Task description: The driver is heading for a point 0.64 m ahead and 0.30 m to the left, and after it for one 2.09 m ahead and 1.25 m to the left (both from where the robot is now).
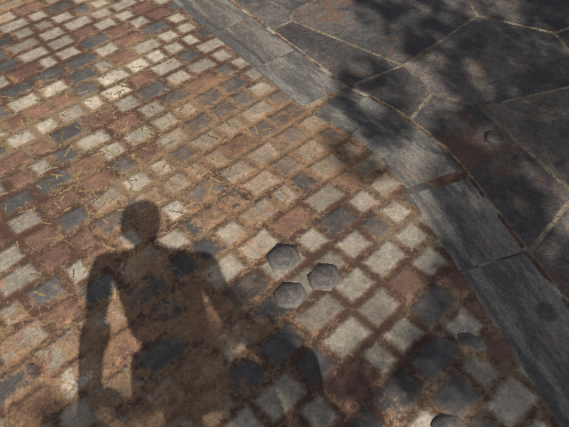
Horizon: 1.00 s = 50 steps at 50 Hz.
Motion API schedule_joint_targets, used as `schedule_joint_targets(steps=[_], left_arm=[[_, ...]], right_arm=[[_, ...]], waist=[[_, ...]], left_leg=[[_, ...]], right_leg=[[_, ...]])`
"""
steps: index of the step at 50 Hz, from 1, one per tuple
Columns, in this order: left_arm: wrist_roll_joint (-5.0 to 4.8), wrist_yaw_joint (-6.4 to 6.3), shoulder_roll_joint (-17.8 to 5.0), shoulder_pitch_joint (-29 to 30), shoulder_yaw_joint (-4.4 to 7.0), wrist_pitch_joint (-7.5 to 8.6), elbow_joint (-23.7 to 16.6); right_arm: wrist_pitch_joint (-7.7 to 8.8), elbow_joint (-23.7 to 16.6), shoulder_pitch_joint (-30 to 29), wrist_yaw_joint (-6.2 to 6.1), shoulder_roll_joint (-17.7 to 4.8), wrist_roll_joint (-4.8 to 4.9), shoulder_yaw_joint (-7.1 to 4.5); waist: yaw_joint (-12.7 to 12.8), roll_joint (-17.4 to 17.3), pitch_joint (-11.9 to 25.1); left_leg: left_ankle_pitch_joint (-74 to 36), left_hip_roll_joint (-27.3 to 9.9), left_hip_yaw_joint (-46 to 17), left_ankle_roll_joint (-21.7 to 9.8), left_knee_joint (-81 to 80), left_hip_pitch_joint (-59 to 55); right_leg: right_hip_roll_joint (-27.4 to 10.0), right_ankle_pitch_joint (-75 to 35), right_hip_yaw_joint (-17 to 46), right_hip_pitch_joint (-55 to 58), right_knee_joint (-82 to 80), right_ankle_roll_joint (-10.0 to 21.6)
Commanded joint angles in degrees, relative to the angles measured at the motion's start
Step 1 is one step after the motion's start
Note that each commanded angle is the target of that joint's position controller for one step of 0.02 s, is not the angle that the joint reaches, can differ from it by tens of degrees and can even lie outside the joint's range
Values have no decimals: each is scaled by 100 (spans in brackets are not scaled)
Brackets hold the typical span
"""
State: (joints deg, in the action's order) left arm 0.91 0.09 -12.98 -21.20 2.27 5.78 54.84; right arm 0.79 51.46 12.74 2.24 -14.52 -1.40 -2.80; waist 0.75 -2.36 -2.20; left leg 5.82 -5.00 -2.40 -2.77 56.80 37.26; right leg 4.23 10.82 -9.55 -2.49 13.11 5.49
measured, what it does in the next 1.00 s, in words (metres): walks ahead, turning left: left foot, then right foot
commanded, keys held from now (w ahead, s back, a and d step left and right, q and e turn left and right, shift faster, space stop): w+q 0.92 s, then q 0.08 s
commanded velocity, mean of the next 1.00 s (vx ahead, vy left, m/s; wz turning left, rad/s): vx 0.49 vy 0.00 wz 0.55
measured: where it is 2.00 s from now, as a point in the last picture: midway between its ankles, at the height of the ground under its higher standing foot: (232, 359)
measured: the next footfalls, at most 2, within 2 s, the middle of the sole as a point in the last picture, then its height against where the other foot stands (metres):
left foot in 0.26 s outside the picture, level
right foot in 0.78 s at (293, 364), level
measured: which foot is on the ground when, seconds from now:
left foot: up 0.00-0.24, down 0.26-0.78, up 0.80-1.00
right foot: down 0.00-0.28, up 0.30-0.76, down 0.78-1.00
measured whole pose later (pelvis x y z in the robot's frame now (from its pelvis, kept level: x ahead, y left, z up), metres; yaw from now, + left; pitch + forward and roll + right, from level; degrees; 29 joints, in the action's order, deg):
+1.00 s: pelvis +0.55 +0.10 +0.00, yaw +35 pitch +0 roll -1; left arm 1.3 -0.2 -14.5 -15.0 2.2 4.9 46.5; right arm 0.1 45.7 13.4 2.1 -18.2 -1.8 -4.2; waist 0.1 -3.1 -2.8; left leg 17.5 -0.3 -2.0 -2.6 64.1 30.8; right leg -0.1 10.5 -7.0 -11.2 21.3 2.0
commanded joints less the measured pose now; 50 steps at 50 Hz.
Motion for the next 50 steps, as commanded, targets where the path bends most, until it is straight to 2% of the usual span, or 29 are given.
schedule_joint_targets(steps=[1, 7, 10, 11, 12, 13, 14, 15, 16, 17, 18, 19, 21, 24, 29, 33, 35, 36, 37, 38, 39, 40, 41, 42, 43, 44, 46, 48, 50], left_arm=[[-20, -36, -574, 24, 84, 97, -223], [16, -174, -647, -552, 72, 16, 83], [47, -246, -850, -415, 115, -71, 96], [67, -257, -942, -334, 143, -119, 78], [75, -249, -1021, -290, 169, -171, 41], [47, -220, -1053, -136, 180, -192, -58], [-14, -147, -588, -239, 80, -148, -347], [-55, -53, -611, 7, 113, -87, -717], [19, -25, -772, 655, 126, -16, -824], [-41, -6, -736, 728, 100, 64, -884], [-24, -19, -716, 630, 112, 61, -798], [88, -21, -690, 563, 110, -38, -796], [204, 26, -576, 426, 93, -257, -805], [192, 68, -510, 895, 73, -382, -1044], [137, 103, -544, 2042, 29, -373, -1464], [82, 131, -598, 2648, -24, -292, -1740], [62, 124, -716, 2543, -10, -241, -1791], [51, 107, -804, 2235, 16, -214, -1726], [41, 64, -938, 1715, 71, -182, -1576], [51, 0, -1084, 918, 142, -119, -1346], [157, -94, -1411, 71, 233, -55, -1257], [306, -142, -1958, -191, 349, -93, -1326], [190, -117, -1715, 144, 349, -195, -1337], [146, -101, -1155, 594, 226, -221, -1446], [119, -76, -816, 852, 141, -212, -1430], [126, -77, -722, 870, 108, -191, -1371], [76, -68, -715, 698, 103, -99, -1197], [17, -30, -738, 572, 118, 18, -1108], [-12, -23, -794, 534, 143, 44, -1051]], right_arm=[[53, -378, -397, 44, -132, 10, 4], [87, -769, -1338, 112, -37, -42, 102], [69, -717, -952, 72, -173, -63, 35], [72, -614, -549, 47, -266, -71, -18], [102, -449, 32, 22, -412, -86, -104], [143, -187, 929, -34, -668, -150, -240], [123, -148, 1345, -132, -1303, -178, -438], [63, -249, 1138, -117, -1591, -26, -504], [20, -196, 969, -156, -1388, 88, -472], [30, -205, 665, -189, -1094, 116, -405], [54, -229, 389, -200, -839, 95, -340], [97, -245, 231, -230, -711, 136, -294], [219, -257, 246, -225, -683, 165, -260], [287, -209, 552, -207, -920, 154, -317], [240, -172, 1137, -208, -931, 131, -325], [215, -178, 1421, -262, -998, 64, -337], [220, -248, 1302, -312, -1086, 39, -359], [228, -314, 1104, -327, -1154, 31, -375], [249, -381, 903, -315, -1231, 21, -393], [282, -404, 787, -267, -1248, 51, -392], [334, -505, 822, -202, -963, 110, -312], [335, -707, 1444, -204, -273, 311, -168], [272, -641, 1546, -244, -736, 132, -196], [209, -565, 1211, -238, -891, 46, -236], [188, -592, 892, -179, -836, 22, -222], [150, -614, 791, -128, -738, -2, -215], [12, -639, 783, -24, -633, -76, -196], [-73, -742, 610, 9, -545, -52, -179], [-106, -888, 314, 27, -463, -55, -148]], waist=[[-34, 493, -341], [230, 525, -433], [-49, 761, -97], [-243, 825, 145], [-480, 817, 492], [-941, 561, 933], [-896, -391, 1497], [-669, -914, 1816], [-721, -45, 1062], [-512, 188, 499], [-215, 518, 136], [-32, 520, 37], [112, 339, 181], [32, 152, 89], [-432, -111, -23], [-649, -167, -40], [-511, -227, -29], [-321, -263, 17], [-74, -267, 203], [322, -24, 602], [655, 439, 1311], [363, 1750, 2094], [149, 1634, 1996], [68, 802, 1043], [39, 415, 535], [-20, 590, 319], [-113, 901, 195], [-180, 821, 136], [-209, 794, 140]], left_leg=[[-693, -2, 198, 58, -681, 135], [-551, 226, 898, -203, -1981, 52], [320, 691, 1208, -553, -2145, -684], [645, 886, 1258, -708, -2191, -1137], [821, 1043, 1193, -878, -2405, -1838], [724, 908, 767, -1142, -2903, -3147], [1051, -638, -1366, -1700, -2991, -4764], [671, -1584, -4235, -2493, -3906, -5629], [559, -1368, -3317, -2219, -4061, -5189], [139, -1205, -2626, -1960, -4189, -4377], [-479, -880, -2101, -1664, -4295, -3699], [-977, -591, -1685, -1514, -4348, -3255], [-1579, -306, -1311, -1451, -4377, -2939], [-1679, -85, -1140, -1351, -4478, -2742], [-1562, 23, -1329, -1086, -4372, -3239], [-1941, -116, -1604, -1043, -4052, -3760], [-2088, -224, -1799, -906, -3840, -3803], [-2271, -228, -1826, -787, -3675, -3634], [-2805, -152, -1811, -663, -3259, -3419], [-3013, 141, -1623, -532, -2320, -3200], [-1989, 536, -1300, -399, -890, -2557], [1993, 1403, -611, -186, 852, -837], [2481, 1107, -500, -239, 1578, -166], [1912, 753, -467, -227, 1715, -45], [1491, 548, -369, -184, 1457, -154], [1338, 396, -315, -140, 1225, -301], [1213, 277, -208, -60, 1065, -519], [1164, 296, -124, 26, 974, -411], [959, 281, -5, 126, 608, -199]], right_leg=[[-1502, -1452, 453, -334, -775, 194], [-1753, -3057, -70, 763, -282, 118], [-1866, -5438, -330, 1163, 735, 46], [-1893, -5977, -391, 1181, 1423, 63], [-1910, -5832, -402, 990, 2382, 77], [-1801, -4744, -470, 165, 3808, -40], [-1255, -1182, -487, -1712, 5802, -271], [-65, 2081, 523, -3594, 7226, -470], [-584, 1448, 1218, -4222, 7081, -397], [-811, 909, 1179, -4075, 6554, -390], [-981, 726, 1154, -3713, 6008, -425], [-1063, 690, 1159, -3363, 5681, -527], [-1081, 653, 1089, -2988, 5309, -699], [-1073, 161, 931, -3207, 4625, -871], [-909, -817, 933, -3626, 3252, -898], [-670, -927, 959, -3574, 2462, -783], [-592, -761, 1077, -3110, 2042, -662], [-515, -568, 1090, -2565, 1817, -577], [-358, -297, 1043, -1771, 1701, -477], [-311, -352, 989, -720, 1363, -350], [-1171, 435, 1817, 596, 1167, -116], [-2906, 1101, 4330, 2126, 748, 459], [-3049, 1865, 5535, 1707, 269, 722], [-2794, 2085, 4621, 845, 168, 607], [-2453, 1436, 3673, 194, 96, 476], [-2190, 727, 2966, -167, -7, 325], [-1937, -172, 2149, -531, -149, 227], [-2015, -2059, 1639, -530, -81, 342], [-2027, -3395, 1087, -414, 41, 404]])
Velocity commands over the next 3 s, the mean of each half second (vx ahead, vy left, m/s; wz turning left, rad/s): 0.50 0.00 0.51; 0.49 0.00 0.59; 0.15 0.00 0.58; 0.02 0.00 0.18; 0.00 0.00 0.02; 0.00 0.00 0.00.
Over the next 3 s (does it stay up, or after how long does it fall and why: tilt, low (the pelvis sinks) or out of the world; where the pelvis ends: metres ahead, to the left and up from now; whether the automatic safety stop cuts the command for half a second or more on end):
stays up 0.67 0.19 0.00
